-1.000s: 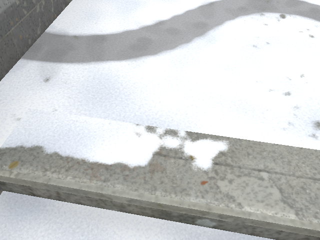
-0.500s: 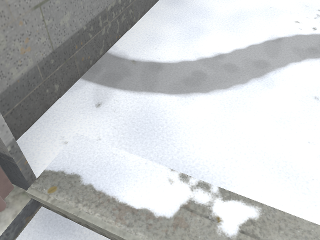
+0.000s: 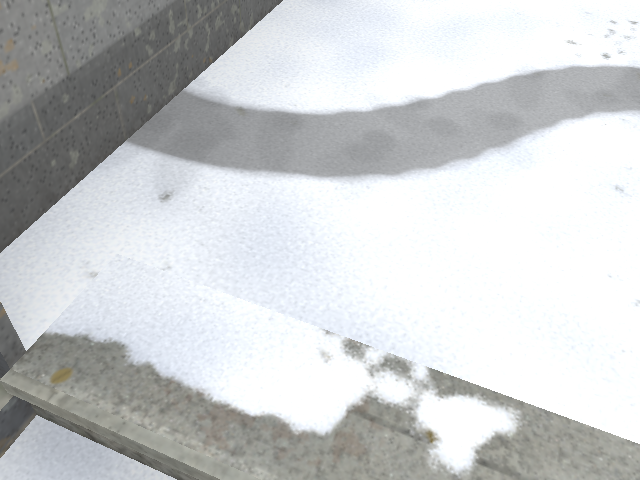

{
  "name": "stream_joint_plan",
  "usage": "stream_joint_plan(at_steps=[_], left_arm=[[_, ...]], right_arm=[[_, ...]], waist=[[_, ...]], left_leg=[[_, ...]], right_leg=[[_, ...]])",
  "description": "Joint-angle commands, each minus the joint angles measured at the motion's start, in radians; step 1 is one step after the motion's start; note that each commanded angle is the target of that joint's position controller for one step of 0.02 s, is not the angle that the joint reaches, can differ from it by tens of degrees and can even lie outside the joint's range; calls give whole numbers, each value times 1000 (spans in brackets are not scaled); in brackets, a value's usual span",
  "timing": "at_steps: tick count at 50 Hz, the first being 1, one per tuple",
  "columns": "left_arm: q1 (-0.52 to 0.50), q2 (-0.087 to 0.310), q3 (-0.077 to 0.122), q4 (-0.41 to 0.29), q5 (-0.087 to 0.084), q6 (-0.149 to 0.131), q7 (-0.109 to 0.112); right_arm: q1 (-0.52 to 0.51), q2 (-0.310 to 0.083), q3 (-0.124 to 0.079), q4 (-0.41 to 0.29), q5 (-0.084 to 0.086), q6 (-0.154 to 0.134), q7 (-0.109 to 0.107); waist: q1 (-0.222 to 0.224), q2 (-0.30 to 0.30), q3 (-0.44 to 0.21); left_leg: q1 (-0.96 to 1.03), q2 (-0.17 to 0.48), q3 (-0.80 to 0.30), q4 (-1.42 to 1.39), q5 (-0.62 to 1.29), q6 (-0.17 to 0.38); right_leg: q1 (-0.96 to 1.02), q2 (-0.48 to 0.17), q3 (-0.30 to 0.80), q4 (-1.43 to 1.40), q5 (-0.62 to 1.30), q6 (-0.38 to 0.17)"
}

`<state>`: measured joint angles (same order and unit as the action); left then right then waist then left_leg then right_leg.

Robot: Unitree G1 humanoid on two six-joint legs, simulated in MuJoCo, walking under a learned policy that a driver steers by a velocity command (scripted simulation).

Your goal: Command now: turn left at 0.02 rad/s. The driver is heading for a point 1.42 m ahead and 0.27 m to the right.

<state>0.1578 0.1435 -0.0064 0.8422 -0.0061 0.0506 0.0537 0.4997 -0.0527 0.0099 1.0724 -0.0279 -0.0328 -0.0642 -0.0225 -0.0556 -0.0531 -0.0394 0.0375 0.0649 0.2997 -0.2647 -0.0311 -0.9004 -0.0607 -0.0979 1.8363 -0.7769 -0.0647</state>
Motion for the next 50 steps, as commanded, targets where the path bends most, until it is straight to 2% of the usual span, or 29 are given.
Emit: stream_joint_plan(at_steps=[1,2,3,4,5,6,7,8,9,10,11,12,13,14,16,18,19,21,25,29,30,34,36,40,43,44,47,48,50], left_arm=[[-198,5,-19,-192,-2,-4,-8],[-107,-1,-22,-152,-22,-4,-5],[-50,-17,-23,-131,-28,-1,4],[50,-25,-20,-104,-32,-6,16],[134,-34,-22,-88,-33,-16,24],[158,-11,-11,-84,-16,-25,26],[139,39,2,-100,-11,-23,29],[137,63,5,-103,9,-12,33],[117,99,19,-104,34,-6,40],[77,149,38,-104,49,-10,38],[5,156,47,-107,44,-18,37],[-47,113,41,-93,34,-27,35],[-31,74,34,-66,35,-39,33],[9,60,34,-43,43,-48,27],[83,51,40,-9,44,-64,19],[128,54,50,13,41,-77,12],[140,50,52,21,34,-84,9],[160,51,58,37,23,-105,9],[185,41,64,49,18,-132,18],[194,40,71,54,18,-143,23],[203,52,78,59,21,-135,25],[201,40,82,56,28,-121,35],[199,49,87,57,33,-115,36],[178,55,93,56,37,-103,37],[166,69,99,54,44,-99,33],[161,78,101,50,47,-109,29],[168,93,108,59,53,-115,24],[167,96,109,58,54,-118,26],[131,101,109,48,69,-127,25]], right_arm=[[-46,-226,-43,-103,4,-11,-35],[-28,-216,-45,-100,15,-1,-21],[7,-226,-53,-88,22,9,-10],[45,-225,-57,-73,29,13,2],[44,-240,-65,-59,38,13,14],[38,-234,-69,-63,33,12,20],[22,-175,-60,-113,18,21,35],[3,-148,-56,-136,7,41,50],[-68,-123,-59,-175,1,70,56],[-118,-96,-58,-212,-21,87,61],[-147,-64,-53,-245,-27,90,59],[-151,-54,-50,-273,-21,83,45],[-156,-82,-55,-294,-21,75,32],[-134,-108,-65,-286,-25,64,26],[-113,-113,-71,-283,-21,48,25],[-124,-94,-65,-295,-17,40,25],[-138,-92,-62,-306,-17,36,25],[-160,-103,-61,-323,-23,39,25],[-202,-113,-62,-337,-24,53,21],[-210,-97,-62,-334,-26,63,20],[-214,-86,-56,-347,-27,62,23],[-215,-96,-60,-340,-30,68,23],[-215,-98,-62,-338,-30,71,22],[-212,-106,-66,-339,-32,76,20],[-194,-104,-66,-337,-24,80,25],[-202,-118,-71,-330,-22,81,27],[-264,-121,-68,-368,-28,69,41],[-262,-132,-69,-373,-27,67,47],[-247,-143,-71,-378,-21,62,53]], waist=[[51,153,158],[53,134,91],[45,185,63],[55,242,18],[98,284,-25],[97,301,-41],[84,90,-38],[85,-63,-73],[110,-181,-30],[88,-137,55],[48,-128,108],[-4,-104,156],[-21,-37,172],[-17,2,152],[-10,22,113],[4,5,78],[2,17,68],[8,25,61],[20,16,44],[17,10,39],[14,-5,47],[26,14,42],[30,28,40],[33,18,42],[24,12,24],[33,23,21],[45,-30,25],[40,-11,29],[31,-14,20]], left_leg=[[39,334,-148,-159,533,233],[-28,274,-17,-145,698,209],[-67,227,19,-112,843,201],[-86,229,28,-53,1100,195],[-77,217,57,37,1252,166],[-68,199,53,152,1278,136],[-191,139,63,265,1014,96],[-229,69,26,348,489,83],[-308,7,-42,596,30,81],[-373,-8,-137,891,-74,72],[-426,-24,-171,1114,-33,62],[-466,-20,-164,1204,20,64],[-499,-29,-144,1197,63,69],[-533,-59,-127,1239,107,78],[-607,-84,-129,1298,154,87],[-702,-104,-148,1395,168,89],[-735,-97,-160,1409,178,89],[-796,-96,-160,1395,166,79],[-853,-80,-150,1382,182,54],[-876,-55,-131,1369,198,38],[-893,-34,-121,1314,185,27],[-861,-8,-98,1256,187,0],[-846,0,-92,1242,184,-5],[-809,9,-86,1213,161,-6],[-757,11,-79,1183,133,-3],[-746,5,-75,1234,162,14],[-790,16,-85,1249,98,42],[-760,30,-95,1181,95,45],[-702,32,-99,1136,65,60]], right_leg=[[-191,-80,84,-183,-14,-38],[26,-46,-38,-317,-35,-45],[157,-3,-89,-385,-64,-53],[296,42,-100,-404,25,-69],[401,63,-60,-556,156,-78],[412,67,73,-662,213,-99],[392,-41,333,-848,180,-148],[386,-114,595,-1124,26,-188],[319,-204,811,-1375,-156,-247],[234,-220,866,-1485,-179,-267],[161,-223,766,-1461,-86,-252],[99,-197,615,-1382,-26,-206],[95,-165,476,-1296,42,-151],[151,-149,407,-1234,140,-135],[266,-140,370,-1204,283,-130],[374,-154,404,-1223,298,-143],[397,-157,421,-1251,279,-141],[462,-158,412,-1278,265,-136],[527,-170,399,-1308,307,-153],[528,-178,401,-1325,282,-174],[545,-168,391,-1341,262,-175],[524,-179,422,-1345,232,-211],[510,-190,444,-1345,197,-224],[474,-202,476,-1338,125,-235],[441,-201,487,-1302,38,-230],[405,-228,517,-1290,-28,-231],[383,-237,567,-1288,-205,-213],[362,-229,555,-1267,-208,-197],[299,-234,557,-1208,-218,-194]])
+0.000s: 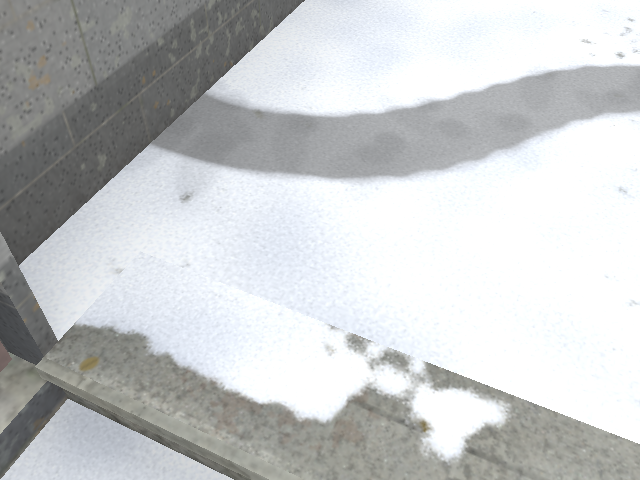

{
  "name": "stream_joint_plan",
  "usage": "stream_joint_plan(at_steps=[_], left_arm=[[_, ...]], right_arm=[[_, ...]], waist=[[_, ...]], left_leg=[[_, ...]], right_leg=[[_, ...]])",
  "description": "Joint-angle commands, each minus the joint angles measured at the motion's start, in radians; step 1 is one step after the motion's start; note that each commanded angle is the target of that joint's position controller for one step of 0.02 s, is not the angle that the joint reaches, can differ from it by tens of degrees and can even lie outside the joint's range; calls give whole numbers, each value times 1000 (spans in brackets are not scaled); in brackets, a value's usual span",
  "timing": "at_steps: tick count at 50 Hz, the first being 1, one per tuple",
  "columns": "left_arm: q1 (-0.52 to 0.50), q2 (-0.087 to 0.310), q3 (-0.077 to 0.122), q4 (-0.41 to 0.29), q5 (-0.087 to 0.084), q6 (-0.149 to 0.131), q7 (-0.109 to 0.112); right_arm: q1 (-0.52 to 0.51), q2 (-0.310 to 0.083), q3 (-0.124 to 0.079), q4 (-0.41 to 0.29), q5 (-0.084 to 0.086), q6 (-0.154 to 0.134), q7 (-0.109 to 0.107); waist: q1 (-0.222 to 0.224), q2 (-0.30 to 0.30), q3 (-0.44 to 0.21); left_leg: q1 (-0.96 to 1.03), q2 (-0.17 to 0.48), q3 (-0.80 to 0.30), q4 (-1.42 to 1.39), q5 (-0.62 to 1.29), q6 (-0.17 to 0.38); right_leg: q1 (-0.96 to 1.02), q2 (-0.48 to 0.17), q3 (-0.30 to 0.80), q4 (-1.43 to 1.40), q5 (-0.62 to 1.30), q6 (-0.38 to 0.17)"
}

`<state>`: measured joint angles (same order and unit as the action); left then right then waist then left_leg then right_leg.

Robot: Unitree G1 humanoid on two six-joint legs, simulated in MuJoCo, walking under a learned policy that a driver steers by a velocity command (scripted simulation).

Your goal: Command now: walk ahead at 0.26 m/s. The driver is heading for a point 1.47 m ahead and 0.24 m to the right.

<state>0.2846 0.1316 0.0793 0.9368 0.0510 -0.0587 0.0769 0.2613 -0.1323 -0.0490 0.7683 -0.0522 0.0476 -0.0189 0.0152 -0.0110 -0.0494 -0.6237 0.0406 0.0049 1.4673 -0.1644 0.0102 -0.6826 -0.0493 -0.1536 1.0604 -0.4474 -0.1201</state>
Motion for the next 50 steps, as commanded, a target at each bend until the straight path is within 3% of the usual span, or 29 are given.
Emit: stream_joint_plan(at_steps=[1,5,8,9,10,11,12,13,14,16,21,23,26,27,28,29,30,33,34,35,37,39,40,41,42,43,46,48,50], left_arm=[[-15,117,23,-51,17,-16,3],[-197,114,14,-108,19,36,17],[-104,-50,-22,-99,-1,73,19],[-119,-105,-30,-122,-24,56,-9],[25,-157,-38,-141,-31,25,-21],[60,-141,-51,-178,-21,4,-25],[-259,-118,-73,-314,12,-4,-24],[-471,-20,-62,-354,29,2,-46],[-592,-10,-62,-395,39,-1,-69],[-521,-45,-82,-420,4,15,-96],[-515,-81,-105,-467,-41,45,-84],[-328,-104,-110,-392,-66,48,-67],[-88,4,-62,-337,-70,62,-35],[9,62,-41,-330,-50,63,-33],[108,146,-10,-299,-16,56,-34],[129,251,26,-262,-16,47,-35],[14,223,35,-255,-30,37,-39],[-29,43,-12,-105,-22,-17,-58],[-16,-7,-27,-64,-10,-32,-65],[-28,-48,-89,7,49,-23,-132],[49,-2,-81,72,71,-26,-169],[35,65,-70,72,75,-27,-175],[70,50,-49,65,-74,-68,-107],[140,31,-67,91,-78,-86,-85],[264,40,-93,135,96,-64,-136],[287,24,-96,155,118,-48,-158],[434,-28,-126,237,113,-33,-166],[485,-10,-133,284,130,-33,-178],[455,-42,-154,289,106,-30,-204]], right_arm=[[-3,-64,-10,-75,3,-20,12],[186,-49,5,27,59,-28,32],[266,62,47,138,50,-45,23],[266,32,55,130,-6,-76,30],[262,-71,32,131,-9,-96,51],[294,-219,-11,114,-1,-106,57],[201,-319,-47,83,12,-111,27],[137,-157,-4,91,55,-111,13],[190,-48,31,141,66,-126,-7],[290,-26,28,206,46,-145,-10],[318,-58,8,216,42,-129,-51],[255,-39,9,188,61,-132,-38],[275,-184,-27,144,64,-170,-13],[230,-210,-42,119,79,-185,14],[163,-203,-49,63,91,-195,34],[97,-110,-50,-24,59,-194,78],[113,-37,-43,-55,4,-190,84],[27,58,6,-142,-9,-156,52],[62,87,27,-132,5,-135,42],[-9,32,53,-76,47,-107,81],[-18,-34,35,-90,16,-109,89],[-128,-78,27,-101,51,-121,99],[-95,99,67,-122,9,-100,55],[-142,100,72,-119,11,-93,34],[-262,-27,72,-124,50,-83,86],[-275,-19,69,-124,38,-80,90],[-370,-20,100,-128,17,-101,76],[-578,-38,105,-206,45,-68,72],[-753,28,129,-265,10,-15,99]], waist=[[-13,-59,11],[-111,-49,3],[-88,181,53],[-55,112,50],[70,88,43],[104,157,-12],[37,291,95],[-11,181,286],[-54,95,376],[-36,42,333],[-18,85,274],[37,77,95],[138,184,-158],[195,210,-215],[228,112,-253],[189,-253,-234],[103,-148,-220],[-53,96,72],[-84,59,85],[-29,29,185],[-76,11,79],[-64,-29,-6],[-105,-19,83],[-75,2,93],[28,-128,-42],[17,-73,42],[49,-21,48],[84,-34,70],[83,-79,54]], left_leg=[[-82,32,-37,-94,-53,26],[405,3,157,-770,8,65],[521,1,140,-1128,165,68],[483,87,-54,-980,237,17],[506,228,-211,-922,592,-73],[629,401,-439,-1082,346,9],[638,558,-732,-1409,-421,177],[590,461,-722,-1504,-763,201],[557,388,-643,-1429,-638,198],[521,272,-381,-1326,-373,146],[538,197,-190,-1519,-21,217],[489,108,78,-1451,718,189],[610,209,69,-1061,1667,207],[607,200,64,-848,1638,184],[411,123,35,-537,1344,155],[34,-139,-16,-103,175,113],[-124,-145,-232,278,56,111],[-312,-62,-144,461,137,135],[-346,-83,-158,548,119,138],[-542,-115,-369,541,224,302],[-626,-117,-269,415,265,347],[-590,-110,-148,425,259,308],[-551,-84,-87,357,178,153],[-588,-54,-6,401,154,108],[-785,-61,-75,634,183,207],[-944,-62,-112,667,158,251],[-1215,-15,-99,593,56,289],[-1124,50,11,350,145,286],[-757,103,100,252,156,273]], right_leg=[[54,-239,596,-399,-543,-127],[-211,-108,271,-180,-462,-39],[-275,99,102,531,-242,-45],[-395,136,207,983,-83,-15],[-516,130,279,1175,-21,19],[-689,100,220,1309,-13,55],[-988,17,176,1383,61,105],[-1077,-39,133,1350,140,119],[-1116,-46,202,1379,184,101],[-961,-41,191,1196,136,44],[-684,-70,64,753,-43,-9],[-210,-11,-60,466,-11,-60],[197,140,-87,244,-182,-75],[341,153,3,38,-124,-93],[477,22,365,-207,-302,-133],[578,-185,966,-654,-373,-237],[536,-246,1141,-781,-369,-195],[236,-179,650,-645,-221,-84],[216,-155,553,-648,-92,-61],[110,-140,501,-649,-117,-41],[215,-102,387,-699,-53,-7],[206,-86,285,-771,17,-11],[250,-94,237,-740,99,1],[257,-95,246,-754,228,-18],[400,-105,308,-779,166,-44],[481,-142,346,-775,117,-62],[787,-193,373,-769,229,-109],[692,-191,334,-894,215,-103],[399,-204,265,-1051,339,-123]])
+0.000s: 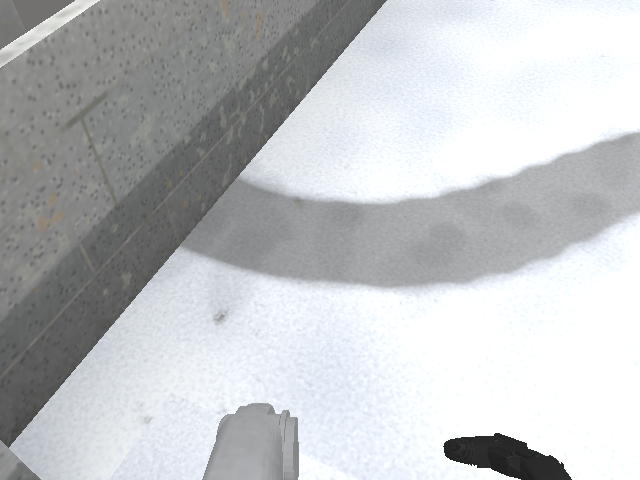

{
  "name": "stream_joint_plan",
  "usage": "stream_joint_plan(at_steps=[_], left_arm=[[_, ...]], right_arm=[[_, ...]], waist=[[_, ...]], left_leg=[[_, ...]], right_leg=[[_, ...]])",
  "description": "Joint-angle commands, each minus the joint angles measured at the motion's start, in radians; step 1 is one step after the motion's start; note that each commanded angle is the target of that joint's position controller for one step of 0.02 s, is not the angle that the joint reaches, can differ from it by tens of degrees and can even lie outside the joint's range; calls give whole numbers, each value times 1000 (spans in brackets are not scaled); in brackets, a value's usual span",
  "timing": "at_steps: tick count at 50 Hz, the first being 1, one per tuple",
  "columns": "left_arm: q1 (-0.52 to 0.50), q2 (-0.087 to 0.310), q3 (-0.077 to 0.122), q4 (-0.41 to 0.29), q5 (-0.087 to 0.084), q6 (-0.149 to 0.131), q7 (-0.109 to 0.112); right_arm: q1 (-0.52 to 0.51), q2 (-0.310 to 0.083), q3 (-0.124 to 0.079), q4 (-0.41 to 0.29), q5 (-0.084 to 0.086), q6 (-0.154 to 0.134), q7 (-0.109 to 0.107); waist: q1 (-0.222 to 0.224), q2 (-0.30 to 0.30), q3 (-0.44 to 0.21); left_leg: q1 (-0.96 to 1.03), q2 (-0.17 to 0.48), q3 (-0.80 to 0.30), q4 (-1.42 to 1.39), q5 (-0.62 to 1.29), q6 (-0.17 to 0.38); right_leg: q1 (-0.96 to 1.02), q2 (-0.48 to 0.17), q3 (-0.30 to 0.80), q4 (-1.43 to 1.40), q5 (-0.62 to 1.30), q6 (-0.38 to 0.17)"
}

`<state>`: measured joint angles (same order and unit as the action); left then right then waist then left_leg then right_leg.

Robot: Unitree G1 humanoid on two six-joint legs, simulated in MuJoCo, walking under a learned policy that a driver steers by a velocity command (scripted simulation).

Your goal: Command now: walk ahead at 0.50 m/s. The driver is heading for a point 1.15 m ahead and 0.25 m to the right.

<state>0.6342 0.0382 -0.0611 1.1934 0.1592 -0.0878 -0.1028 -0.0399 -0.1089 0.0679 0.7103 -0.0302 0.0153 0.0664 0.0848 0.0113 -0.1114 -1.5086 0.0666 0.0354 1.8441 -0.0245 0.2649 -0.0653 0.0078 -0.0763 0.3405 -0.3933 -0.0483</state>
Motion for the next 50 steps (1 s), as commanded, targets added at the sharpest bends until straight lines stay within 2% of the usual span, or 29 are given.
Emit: stream_joint_plan(at_steps=[1,4,5,6,7,8,9,10,11,12,14,17,21,23,25,29,30,34,35,36,37,38,39,40,42,44,47,48,50], left_arm=[[-13,72,-11,-15,-41,-8,-27],[47,249,9,-48,-112,-61,-5],[64,302,32,-49,-108,-59,2],[33,367,64,-44,-75,-47,-5],[37,352,81,-67,-26,-50,-6],[111,207,45,-103,11,-52,-20],[21,180,68,-87,-58,-26,-35],[-49,141,76,-109,-99,-33,-34],[-143,143,79,-149,-106,-47,-8],[-219,145,75,-196,-93,-49,11],[-293,114,56,-253,-88,-15,29],[-330,93,58,-262,-90,4,25],[-567,206,91,-337,-102,-35,3],[-659,184,89,-373,-110,-26,4],[-697,159,86,-385,-108,4,3],[-755,184,106,-405,-126,33,11],[-768,190,113,-412,-125,30,13],[-651,270,153,-382,-136,-4,56],[-526,306,166,-347,-132,-16,72],[-338,324,163,-313,-137,-27,85],[-65,309,155,-215,-121,-7,88],[6,340,180,-161,-100,-16,95],[-115,340,187,-162,-111,-34,100],[-366,352,175,-275,-203,-23,96],[-480,273,143,-335,-196,-16,99],[-505,272,137,-378,-176,-1,103],[-447,327,152,-403,-175,5,126],[-408,339,156,-407,-185,2,133],[-343,353,162,-407,-197,-4,131]], right_arm=[[-400,-6,11,-195,-32,28,32],[-354,-96,-20,-151,-40,14,53],[-297,-92,-22,-125,-39,1,49],[-169,-102,-24,-83,-13,-16,41],[106,-157,-41,-6,-10,-25,26],[367,-217,-44,75,9,-39,14],[633,-241,-65,190,-28,-35,14],[605,-263,-89,246,-36,-83,-1],[471,-251,-97,260,-15,-112,-9],[373,-178,-81,268,0,-118,-15],[223,-28,-36,299,-35,-113,-6],[122,10,-36,266,-15,-157,-5],[196,-89,-48,237,-54,-177,-48],[335,-132,-58,262,-61,-170,-48],[437,-152,-68,295,-38,-173,-27],[474,-198,-101,322,-31,-173,-11],[471,-178,-101,326,-29,-169,-17],[437,-242,-128,289,-40,-141,-35],[468,-204,-119,266,-52,-143,-46],[618,-121,-86,244,-46,-152,-65],[484,-172,-94,229,-50,-145,-28],[289,-165,-104,147,-22,-138,4],[184,-186,-107,124,-28,-151,-9],[77,-188,-119,5,100,-192,-69],[150,-209,-123,-3,53,-196,-90],[224,-190,-130,-12,37,-173,-82],[109,-153,-109,-70,-1,-161,-84],[65,-137,-104,-80,-5,-157,-84],[23,-156,-112,-94,30,-138,-90]], waist=[[-57,-104,110],[-104,-200,7],[-116,-239,1],[-155,-264,-48],[-225,-157,-268],[-237,102,-505],[-306,198,-459],[-266,84,-187],[-207,41,-53],[-157,-13,-78],[-24,-158,-66],[79,-39,27],[-16,8,15],[-71,29,0],[-89,79,70],[-100,53,131],[-88,52,125],[-31,62,61],[-29,30,-67],[-17,-122,-308],[108,-201,-310],[161,-135,-164],[139,-140,30],[-7,-126,64],[-107,-11,2],[-153,8,42],[-127,23,82],[-98,-14,74],[-53,-89,46]], left_leg=[[361,63,130,-241,0,21],[650,-101,233,-510,-306,-60],[686,-134,232,-649,-390,-71],[784,-149,176,-731,-398,-53],[1233,-85,-14,-730,-24,15],[1707,95,-527,-1049,-145,170],[1668,210,-887,-1346,-292,210],[1460,195,-853,-1379,-436,100],[1305,188,-723,-1329,-381,97],[1270,201,-668,-1327,-220,121],[1125,192,-478,-1374,-101,29],[992,104,-161,-1491,-33,-81],[1053,17,52,-1571,127,-107],[1262,66,59,-1594,333,-102],[1367,116,69,-1653,414,-88],[1649,181,90,-1644,594,-122],[1698,180,104,-1634,612,-133],[1716,176,174,-1369,914,-192],[1539,126,177,-1192,786,-230],[1114,60,120,-927,407,-334],[889,-136,76,-615,-494,-378],[676,-134,-101,-441,-500,-314],[569,-52,-180,-395,-419,-290],[673,-61,-122,-439,-327,-269],[796,-4,-142,-424,-277,-252],[774,41,-136,-532,-296,-257],[943,15,-44,-904,-82,-289],[1034,-14,-35,-1022,10,-304],[1093,-53,-51,-1181,112,-332]], right_leg=[[-331,-236,91,-354,440,-189],[-101,-249,34,-181,1436,-178],[62,-281,35,-112,1622,-149],[147,-321,30,10,1876,-132],[-54,-274,75,305,1793,-77],[-450,-124,191,631,1158,-82],[-614,96,292,1177,342,-49],[-815,66,419,1474,447,-72],[-901,41,381,1595,434,-63],[-955,53,367,1712,359,-84],[-976,-12,344,1647,442,-132],[-935,-87,266,1512,337,-168],[-838,-107,148,1071,480,-113],[-832,-117,108,801,493,-45],[-793,-118,84,614,497,-28],[-777,-70,66,364,436,-49],[-740,-56,58,299,409,-57],[-416,60,0,207,393,-96],[-96,57,44,328,523,-147],[460,-101,339,365,546,-319],[608,-250,701,116,490,-405],[585,-243,708,24,348,-324],[375,-223,615,19,304,-274],[111,-224,666,-52,421,-297],[-82,-206,576,-114,412,-297],[-191,-184,504,-129,362,-277],[-447,-64,337,-124,403,-212],[-504,-33,306,-124,373,-202],[-431,-42,349,-100,282,-204]])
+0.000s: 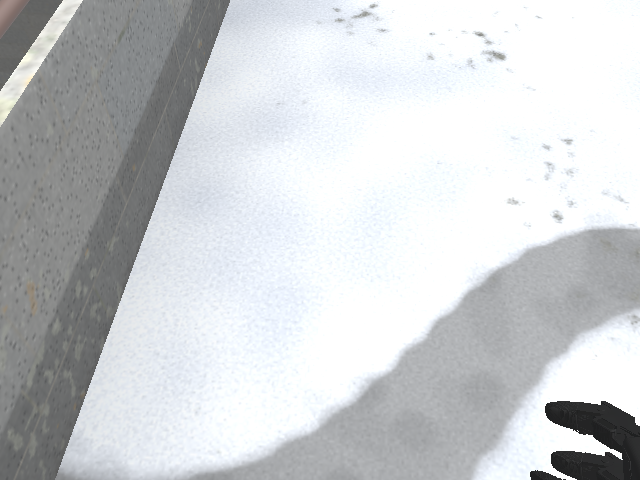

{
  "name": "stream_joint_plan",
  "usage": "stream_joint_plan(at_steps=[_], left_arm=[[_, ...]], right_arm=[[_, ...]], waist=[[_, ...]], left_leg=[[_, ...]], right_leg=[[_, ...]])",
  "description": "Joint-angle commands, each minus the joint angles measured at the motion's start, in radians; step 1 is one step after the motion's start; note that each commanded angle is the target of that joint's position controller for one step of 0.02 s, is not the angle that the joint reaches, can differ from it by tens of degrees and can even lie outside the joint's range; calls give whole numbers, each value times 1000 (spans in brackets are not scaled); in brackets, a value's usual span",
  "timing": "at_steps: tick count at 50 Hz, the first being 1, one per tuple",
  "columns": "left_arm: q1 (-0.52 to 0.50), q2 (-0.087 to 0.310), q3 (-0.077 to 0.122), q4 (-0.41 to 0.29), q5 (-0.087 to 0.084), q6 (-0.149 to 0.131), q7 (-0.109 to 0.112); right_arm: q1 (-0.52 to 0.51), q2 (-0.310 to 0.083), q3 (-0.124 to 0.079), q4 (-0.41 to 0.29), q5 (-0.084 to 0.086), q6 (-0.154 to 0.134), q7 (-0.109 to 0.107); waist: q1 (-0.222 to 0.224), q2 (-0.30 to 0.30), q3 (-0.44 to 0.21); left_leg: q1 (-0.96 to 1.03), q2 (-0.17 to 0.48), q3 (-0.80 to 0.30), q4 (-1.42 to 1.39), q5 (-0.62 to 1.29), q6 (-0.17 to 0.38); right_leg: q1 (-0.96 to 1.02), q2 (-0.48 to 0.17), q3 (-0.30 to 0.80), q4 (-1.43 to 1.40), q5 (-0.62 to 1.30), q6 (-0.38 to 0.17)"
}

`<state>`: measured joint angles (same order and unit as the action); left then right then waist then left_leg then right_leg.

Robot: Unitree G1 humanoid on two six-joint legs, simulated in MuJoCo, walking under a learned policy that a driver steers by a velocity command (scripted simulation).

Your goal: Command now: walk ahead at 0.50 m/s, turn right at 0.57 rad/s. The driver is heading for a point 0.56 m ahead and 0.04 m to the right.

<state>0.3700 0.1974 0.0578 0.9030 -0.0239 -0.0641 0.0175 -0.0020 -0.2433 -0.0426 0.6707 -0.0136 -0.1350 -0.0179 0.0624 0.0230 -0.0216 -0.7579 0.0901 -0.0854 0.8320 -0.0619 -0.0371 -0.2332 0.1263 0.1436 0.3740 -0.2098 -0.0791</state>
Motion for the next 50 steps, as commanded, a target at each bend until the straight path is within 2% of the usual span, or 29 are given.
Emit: stream_joint_plan(at_steps=[1,2,4,5,6,7,8,9,10,11,12,14,15,20,22,28,30,31,32,33,34,35,36,37,38,39,42,45,50], left_arm=[[-64,201,48,-115,-16,-22,7],[-43,178,51,-105,-23,-9,10],[-41,167,52,-123,-14,3,11],[-31,168,52,-137,1,5,7],[-36,142,50,-157,1,2,6],[-68,82,29,-187,10,-7,0],[50,18,6,-232,-10,-31,-17],[60,117,17,-211,-25,-38,-23],[-46,173,31,-224,-20,-29,-22],[-129,169,35,-250,-2,-16,-17],[-186,149,34,-278,14,-6,-15],[-144,138,40,-276,4,20,-15],[-160,125,42,-291,3,24,-13],[-257,87,24,-307,0,29,-30],[-335,73,15,-327,0,24,-35],[-474,73,13,-366,-7,22,-63],[-440,90,27,-368,-1,16,-69],[-340,113,45,-340,6,14,-69],[-181,171,73,-291,13,14,-64],[-7,277,101,-266,22,14,-45],[-38,341,88,-288,37,7,-43],[20,266,73,-274,39,12,-39],[-43,215,58,-264,30,10,-38],[-113,173,45,-266,12,8,-39],[-176,151,38,-271,10,6,-39],[-214,137,32,-271,19,3,-40],[-251,144,32,-244,35,-11,-29],[-257,149,32,-221,30,-5,-10],[-205,145,27,-169,23,7,-10]], right_arm=[[-32,-46,-8,-60,17,19,-10],[-61,-70,-11,-64,26,16,-11],[-38,-102,-28,-54,25,3,-1],[12,-116,-44,-54,20,-1,1],[84,-139,-59,-47,27,-7,-3],[252,-183,-74,-33,11,-10,-8],[359,-270,-91,-2,-18,1,-13],[366,-201,-85,-22,-4,8,-11],[330,-132,-66,-40,-3,14,-17],[288,-114,-58,-41,0,26,-16],[253,-100,-51,-30,-9,28,-12],[191,-45,-33,-23,-9,21,-2],[199,-50,-34,-1,-5,14,0],[260,-136,-75,56,-10,13,-19],[295,-163,-85,77,7,25,-17],[368,-175,-92,117,29,53,7],[371,-210,-100,128,40,64,7],[358,-221,-100,131,50,68,3],[365,-193,-87,133,39,63,-7],[334,-143,-64,84,-4,49,-13],[433,-65,-30,56,-1,21,0],[366,-151,-49,71,39,7,9],[303,-146,-47,54,54,12,8],[272,-133,-42,57,34,18,-2],[259,-134,-48,56,14,28,-12],[276,-133,-51,58,13,44,-15],[306,-75,-37,68,11,69,-25],[242,-47,-21,63,3,67,-21],[166,-81,-27,55,7,72,-7]], waist=[[-20,-104,-37],[-14,-93,-28],[-31,-108,-25],[-42,-110,-41],[-84,-110,-92],[-162,-43,-208],[-110,332,-325],[-133,306,-358],[-163,175,-246],[-152,63,-163],[-122,17,-95],[-67,75,-27],[-60,82,-12],[-76,48,-26],[-107,34,0],[-157,32,55],[-118,75,40],[-54,82,-10],[20,66,-91],[84,-76,-235],[-16,-269,-375],[50,-159,-401],[31,-171,-280],[0,-96,-204],[-37,-83,-152],[-75,-88,-131],[-126,-81,-124],[-115,-99,-115],[-85,-121,-97]], left_leg=[[329,-82,62,-220,129,-35],[330,-78,28,-266,91,-31],[340,-72,9,-311,30,-11],[377,-88,47,-335,2,8],[509,-72,40,-357,-11,44],[772,86,-88,-325,-11,112],[1081,325,-549,-442,-85,301],[1116,380,-757,-497,-378,354],[1032,333,-628,-506,-453,316],[886,290,-471,-507,-359,278],[734,249,-372,-527,-254,253],[577,167,-170,-566,-54,204],[528,149,-113,-582,11,201],[600,178,24,-626,35,211],[630,201,49,-634,56,220],[729,197,147,-586,115,192],[740,196,178,-489,365,177],[723,171,226,-361,533,157],[605,135,265,-158,581,119],[326,71,288,199,160,57],[40,-71,148,487,-594,1],[3,-43,30,556,-559,-4],[-59,-1,47,550,-493,-4],[-48,32,52,476,-426,0],[4,49,52,412,-380,-1],[81,56,47,380,-355,0],[186,33,50,253,-260,-15],[252,19,56,30,-89,-9],[354,-31,64,-187,-9,16]], right_leg=[[-203,-175,165,-106,48,-168],[-149,-192,207,-88,-16,-153],[-61,-217,266,13,-67,-137],[-33,-199,262,100,-9,-116],[-66,-157,241,204,75,-83],[-209,-101,151,481,3,-37],[-543,19,24,812,-367,27],[-695,-72,43,1005,-355,46],[-758,-110,32,1092,-245,58],[-731,-155,-14,1102,-155,61],[-674,-180,-16,1059,-101,50],[-574,-196,0,968,-55,53],[-549,-200,-6,919,-39,46],[-550,-247,-46,667,102,75],[-547,-248,-70,573,139,78],[-447,-185,-175,327,52,36],[-310,-121,-231,243,-33,-3],[-147,-73,-268,156,16,-29],[123,-60,-229,138,151,-63],[447,-284,70,190,452,-136],[630,-546,534,84,605,-331],[596,-523,461,65,689,-324],[511,-470,271,92,780,-282],[377,-412,176,76,749,-233],[241,-379,127,40,713,-206],[133,-360,92,3,714,-196],[-10,-343,10,-57,767,-196],[-44,-298,-76,-60,716,-159],[-8,-310,-49,-3,532,-128]])
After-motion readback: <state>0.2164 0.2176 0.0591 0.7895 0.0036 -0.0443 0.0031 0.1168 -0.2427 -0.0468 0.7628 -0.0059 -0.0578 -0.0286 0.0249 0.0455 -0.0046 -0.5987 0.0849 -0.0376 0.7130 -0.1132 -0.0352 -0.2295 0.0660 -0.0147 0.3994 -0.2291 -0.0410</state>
